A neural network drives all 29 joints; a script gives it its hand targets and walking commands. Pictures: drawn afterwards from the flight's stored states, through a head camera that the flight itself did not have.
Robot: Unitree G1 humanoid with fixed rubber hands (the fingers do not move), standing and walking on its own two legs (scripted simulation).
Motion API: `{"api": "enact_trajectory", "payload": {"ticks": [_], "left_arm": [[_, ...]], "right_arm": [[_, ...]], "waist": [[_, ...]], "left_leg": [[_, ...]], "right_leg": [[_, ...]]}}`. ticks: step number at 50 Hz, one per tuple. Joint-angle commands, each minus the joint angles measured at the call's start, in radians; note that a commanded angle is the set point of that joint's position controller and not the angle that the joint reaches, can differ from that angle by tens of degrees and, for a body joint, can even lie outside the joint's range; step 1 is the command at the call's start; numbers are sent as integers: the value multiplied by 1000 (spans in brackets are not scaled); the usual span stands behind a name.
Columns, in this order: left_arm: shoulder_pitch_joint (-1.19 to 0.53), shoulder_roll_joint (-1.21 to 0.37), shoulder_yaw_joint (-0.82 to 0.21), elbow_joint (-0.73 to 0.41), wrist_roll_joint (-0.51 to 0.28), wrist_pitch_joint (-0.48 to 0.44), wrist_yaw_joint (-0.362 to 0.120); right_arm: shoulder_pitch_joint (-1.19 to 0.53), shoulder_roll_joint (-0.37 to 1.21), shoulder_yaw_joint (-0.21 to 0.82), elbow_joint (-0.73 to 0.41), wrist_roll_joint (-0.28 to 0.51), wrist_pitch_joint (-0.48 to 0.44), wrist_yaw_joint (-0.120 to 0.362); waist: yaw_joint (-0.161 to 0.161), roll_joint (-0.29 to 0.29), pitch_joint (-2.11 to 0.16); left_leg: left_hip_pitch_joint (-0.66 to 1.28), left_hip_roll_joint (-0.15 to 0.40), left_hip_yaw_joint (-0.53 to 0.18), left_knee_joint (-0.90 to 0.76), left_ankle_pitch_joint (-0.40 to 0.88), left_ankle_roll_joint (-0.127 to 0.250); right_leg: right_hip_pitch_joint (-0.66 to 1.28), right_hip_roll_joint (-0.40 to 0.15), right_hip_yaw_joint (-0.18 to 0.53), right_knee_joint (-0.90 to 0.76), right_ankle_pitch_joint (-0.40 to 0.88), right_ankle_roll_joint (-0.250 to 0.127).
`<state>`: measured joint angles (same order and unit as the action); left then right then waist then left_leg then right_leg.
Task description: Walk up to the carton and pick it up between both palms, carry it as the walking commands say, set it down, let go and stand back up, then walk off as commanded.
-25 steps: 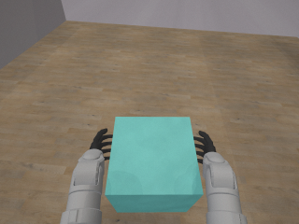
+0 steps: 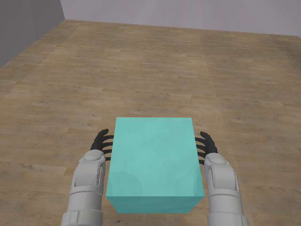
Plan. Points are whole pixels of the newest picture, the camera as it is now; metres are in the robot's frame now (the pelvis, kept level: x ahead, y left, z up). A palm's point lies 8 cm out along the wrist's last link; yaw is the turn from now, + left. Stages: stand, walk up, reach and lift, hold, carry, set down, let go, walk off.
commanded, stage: hold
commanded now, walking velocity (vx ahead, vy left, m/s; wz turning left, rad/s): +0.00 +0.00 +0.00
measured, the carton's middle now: (153, 167) +0.30 +0.00 -0.03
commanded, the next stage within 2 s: carry in 0.70 s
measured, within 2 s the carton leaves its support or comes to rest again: neither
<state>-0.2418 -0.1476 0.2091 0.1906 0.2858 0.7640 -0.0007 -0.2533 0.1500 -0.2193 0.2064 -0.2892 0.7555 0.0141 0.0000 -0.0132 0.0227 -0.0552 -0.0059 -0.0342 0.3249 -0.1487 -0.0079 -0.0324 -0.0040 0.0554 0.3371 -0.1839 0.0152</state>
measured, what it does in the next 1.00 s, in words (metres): shifts its weight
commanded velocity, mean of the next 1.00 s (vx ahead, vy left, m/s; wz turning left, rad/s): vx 0.00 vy -0.04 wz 0.00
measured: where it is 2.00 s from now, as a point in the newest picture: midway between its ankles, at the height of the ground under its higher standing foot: outside the picture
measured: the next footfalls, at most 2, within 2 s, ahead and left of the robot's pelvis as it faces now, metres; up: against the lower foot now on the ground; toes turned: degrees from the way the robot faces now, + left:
none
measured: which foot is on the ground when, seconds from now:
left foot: down 0.00-1.00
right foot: down 0.00-1.00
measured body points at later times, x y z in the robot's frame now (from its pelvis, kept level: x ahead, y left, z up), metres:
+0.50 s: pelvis +0.00 +0.00 +0.00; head -0.04 +0.00 +0.45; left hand +0.30 +0.15 +0.04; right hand +0.30 -0.16 +0.04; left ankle +0.03 +0.12 -0.75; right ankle +0.01 -0.13 -0.75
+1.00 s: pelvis -0.01 -0.05 -0.02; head -0.02 -0.05 +0.43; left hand +0.29 +0.11 +0.06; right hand +0.29 -0.20 +0.05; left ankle +0.00 +0.09 -0.73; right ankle +0.01 -0.14 -0.75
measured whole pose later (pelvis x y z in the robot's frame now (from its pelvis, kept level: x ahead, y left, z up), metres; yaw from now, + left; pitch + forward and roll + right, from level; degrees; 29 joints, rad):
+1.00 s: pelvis -0.01 -0.05 -0.02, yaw +3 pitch +4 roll -1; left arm -0.22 -0.14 0.12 -0.13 0.15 1.00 0.11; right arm -0.18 0.13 -0.14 -0.16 -0.14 1.00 -0.10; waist -0.01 0.01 -0.11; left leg -0.45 0.07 0.01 0.74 -0.41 -0.03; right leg -0.35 0.00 -0.10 0.56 -0.28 -0.05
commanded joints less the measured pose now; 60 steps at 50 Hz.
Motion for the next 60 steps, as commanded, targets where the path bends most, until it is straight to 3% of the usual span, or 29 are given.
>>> {"api": "enact_trajectory", "payload": {"ticks": [1,34,35,36,38,40,41,43,44,45,46,47,49,52,53,54,55,56,57,60], "left_arm": [[-435,-894,-528,-40,-267,-34,-248],[-425,-876,-535,-50,-267,-37,-247],[-465,-864,-585,-65,-293,-32,-241],[-449,-887,-569,-38,-292,-30,-236],[-460,-896,-616,-86,-334,-15,-234],[-495,-903,-675,-165,-395,15,-230],[-496,-917,-701,-192,-414,36,-224],[-505,-916,-754,-267,-465,89,-208],[-489,-902,-771,-292,-485,121,-198],[-455,-877,-759,-276,-479,148,-191],[-440,-878,-755,-280,-480,172,-186],[-444,-886,-763,-330,-492,201,-178],[-435,-879,-790,-433,-528,262,-162],[-359,-866,-783,-487,-548,342,-150],[-337,-865,-781,-498,-549,361,-149],[-314,-866,-779,-496,-549,378,-150],[-347,-866,-799,-528,-570,395,-152],[-358,-865,-796,-535,-571,409,-155],[-373,-871,-803,-548,-581,421,-159],[-401,-883,-812,-546,-603,451,-170]], "right_arm": [[-441,870,515,-40,265,-33,246],[-430,870,528,-54,268,-37,232],[-468,893,565,-103,297,-36,233],[-452,900,547,-75,296,-31,230],[-454,896,592,-106,319,-15,220],[-458,892,644,-174,350,15,201],[-452,887,660,-202,361,36,196],[-435,878,692,-259,397,91,188],[-415,866,713,-284,425,120,183],[-412,860,729,-305,445,153,181],[-434,865,757,-342,472,183,178],[-448,869,789,-387,509,213,175],[-446,867,837,-471,570,272,166],[-417,866,868,-556,601,352,154],[-413,867,868,-571,606,375,153],[-406,863,860,-575,608,395,153],[-385,848,841,-559,603,402,156],[-373,851,831,-547,601,418,158],[-376,860,826,-553,602,429,159],[-385,874,812,-558,591,455,156]], "waist": [[-1,14,-205],[5,6,-205],[1,20,-271],[-9,36,-285],[-10,141,-302],[-9,192,-293],[-6,199,-314],[-2,189,-360],[-3,137,-383],[3,-35,-389],[7,-148,-383],[7,-131,-369],[-1,-81,-367],[-9,-115,-416],[-6,-118,-443],[-2,-77,-463],[3,53,-446],[7,95,-433],[8,99,-407],[-2,12,-352]], "left_leg": [[101,-83,-26,-37,106,-5],[95,-87,-20,-32,114,-4],[-75,147,-66,37,48,21],[-85,211,-170,17,-16,53],[-152,333,-306,-9,-51,121],[-178,378,-343,7,81,147],[-202,345,-290,39,133,127],[-274,227,-134,166,210,46],[-324,190,-83,230,187,11],[-421,105,11,342,26,-36],[-452,70,63,417,-229,-45],[-442,77,58,508,-346,-31],[-434,78,71,486,-318,-7],[-284,52,121,188,-49,6],[-212,78,102,158,7,18],[-155,138,44,158,122,33],[-170,202,-29,201,286,55],[-203,221,-45,167,264,59],[-232,215,-30,158,197,49],[-260,134,51,207,-16,11]], "right_leg": [[-38,90,10,-63,100,-21],[-39,88,17,-66,112,-16],[-146,-91,-47,86,-50,-15],[-203,-57,-38,153,-121,-7],[-273,-38,-51,320,-193,3],[-351,-33,-51,343,-240,5],[-318,-33,-59,283,-201,0],[-161,-21,-99,111,-64,-16],[-90,-70,-61,73,8,-29],[-55,-206,90,37,143,-70],[-74,-301,154,29,280,-132],[-115,-323,158,44,360,-171],[-137,-289,82,87,407,-183],[-135,-206,-31,178,453,-122],[-153,-192,-39,201,414,-100],[-188,-169,-51,233,316,-73],[-213,-113,-91,244,225,-44],[-206,-104,-100,244,106,-39],[-201,-101,-100,213,63,-43],[-226,-163,-32,108,84,-67]]}}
